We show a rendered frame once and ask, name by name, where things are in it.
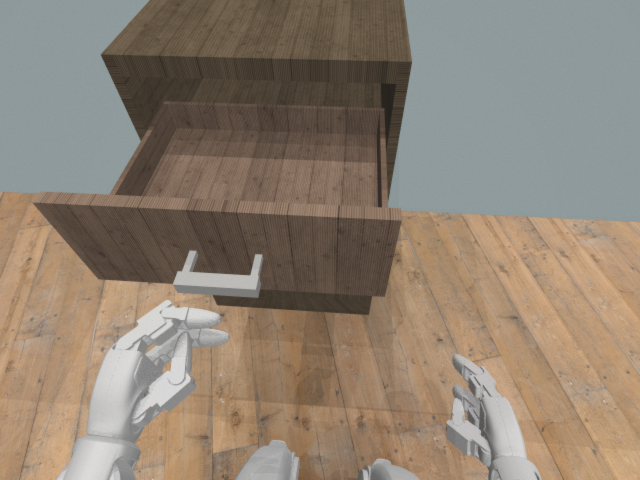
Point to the cabinet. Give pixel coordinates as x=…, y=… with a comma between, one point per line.
x=339, y=53

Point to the handle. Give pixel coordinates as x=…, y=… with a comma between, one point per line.
x=187, y=281

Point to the right robot hand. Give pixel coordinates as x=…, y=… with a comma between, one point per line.
x=492, y=430

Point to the left robot thigh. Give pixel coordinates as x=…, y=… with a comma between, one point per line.
x=270, y=463

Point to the left robot forearm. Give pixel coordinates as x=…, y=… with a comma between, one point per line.
x=101, y=458

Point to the robot left shin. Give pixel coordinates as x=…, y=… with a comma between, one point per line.
x=278, y=443

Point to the drawer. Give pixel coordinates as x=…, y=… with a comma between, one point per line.
x=305, y=186

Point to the right robot forearm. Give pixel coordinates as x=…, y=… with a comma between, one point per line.
x=513, y=468

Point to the left robot hand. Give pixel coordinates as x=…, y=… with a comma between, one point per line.
x=118, y=408

